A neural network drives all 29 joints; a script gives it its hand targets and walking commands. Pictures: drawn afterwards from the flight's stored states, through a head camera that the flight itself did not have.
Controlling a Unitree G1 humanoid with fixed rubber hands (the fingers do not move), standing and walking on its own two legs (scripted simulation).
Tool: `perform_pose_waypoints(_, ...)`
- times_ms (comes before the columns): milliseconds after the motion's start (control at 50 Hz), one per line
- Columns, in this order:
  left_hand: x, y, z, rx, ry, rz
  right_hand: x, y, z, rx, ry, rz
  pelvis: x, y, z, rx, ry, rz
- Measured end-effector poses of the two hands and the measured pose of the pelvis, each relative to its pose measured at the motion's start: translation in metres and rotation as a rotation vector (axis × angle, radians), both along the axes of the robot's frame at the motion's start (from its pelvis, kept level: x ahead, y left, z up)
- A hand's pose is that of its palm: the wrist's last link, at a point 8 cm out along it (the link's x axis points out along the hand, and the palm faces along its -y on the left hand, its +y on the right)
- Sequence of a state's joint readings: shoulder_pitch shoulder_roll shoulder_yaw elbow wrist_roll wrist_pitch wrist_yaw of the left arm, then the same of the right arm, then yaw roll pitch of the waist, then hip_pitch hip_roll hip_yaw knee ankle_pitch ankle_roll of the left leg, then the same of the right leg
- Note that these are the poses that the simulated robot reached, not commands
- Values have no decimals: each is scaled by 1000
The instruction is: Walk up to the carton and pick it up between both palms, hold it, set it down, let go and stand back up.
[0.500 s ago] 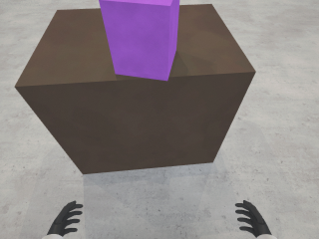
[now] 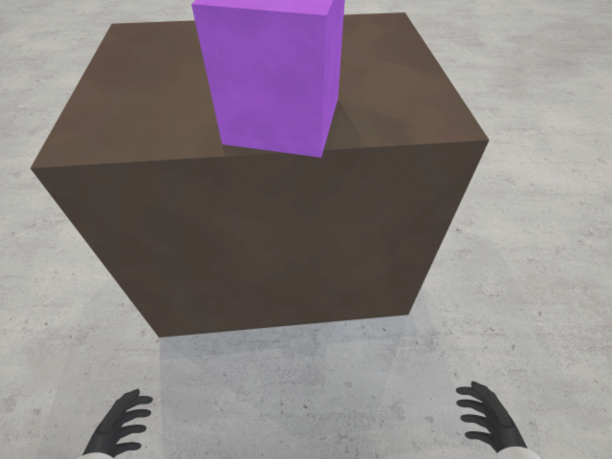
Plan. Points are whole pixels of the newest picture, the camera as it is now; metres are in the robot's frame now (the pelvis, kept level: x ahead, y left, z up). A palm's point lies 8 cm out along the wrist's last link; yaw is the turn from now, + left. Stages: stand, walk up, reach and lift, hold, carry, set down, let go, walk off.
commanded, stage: stand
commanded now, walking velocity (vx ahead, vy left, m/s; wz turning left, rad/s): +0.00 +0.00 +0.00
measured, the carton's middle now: (280, 61) +0.75 +0.08 +0.14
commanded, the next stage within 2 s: walk up in 1.40 s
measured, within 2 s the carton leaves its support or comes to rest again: neither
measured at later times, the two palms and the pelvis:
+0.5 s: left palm out of the picture +0.12 +0.29 -0.08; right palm (512, 458) +0.15 -0.24 -0.07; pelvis -0.01 +0.00 +0.00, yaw +0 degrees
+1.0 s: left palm out of the picture +0.09 +0.29 -0.08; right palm out of the picture +0.12 -0.24 -0.07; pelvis -0.03 +0.00 +0.00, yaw +0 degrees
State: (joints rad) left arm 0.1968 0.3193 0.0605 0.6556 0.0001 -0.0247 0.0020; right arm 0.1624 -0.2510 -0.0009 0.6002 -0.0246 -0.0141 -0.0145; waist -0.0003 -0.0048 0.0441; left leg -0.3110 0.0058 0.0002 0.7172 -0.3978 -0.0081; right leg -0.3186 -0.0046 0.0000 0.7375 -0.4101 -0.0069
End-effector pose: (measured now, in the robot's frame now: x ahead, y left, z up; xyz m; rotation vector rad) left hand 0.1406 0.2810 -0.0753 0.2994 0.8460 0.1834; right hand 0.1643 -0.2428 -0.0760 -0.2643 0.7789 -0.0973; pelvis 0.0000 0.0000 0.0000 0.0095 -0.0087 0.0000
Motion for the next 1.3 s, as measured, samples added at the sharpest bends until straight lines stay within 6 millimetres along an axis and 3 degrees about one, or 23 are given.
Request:
perform_pose_waypoints(400,-16,3,-3,4,15,5,-11,-1,3,-3,-17,1,-10,0,0,0,-15,0)
perform_pose_waypoints(800,-40,6,-6,4,33,8,-34,0,4,-1,-15,2,-27,2,0,-2,-39,0)
perform_pose_waypoints(1300,-52,12,-9,-3,47,11,-44,2,6,-12,-17,2,-36,6,1,-8,-52,-1)
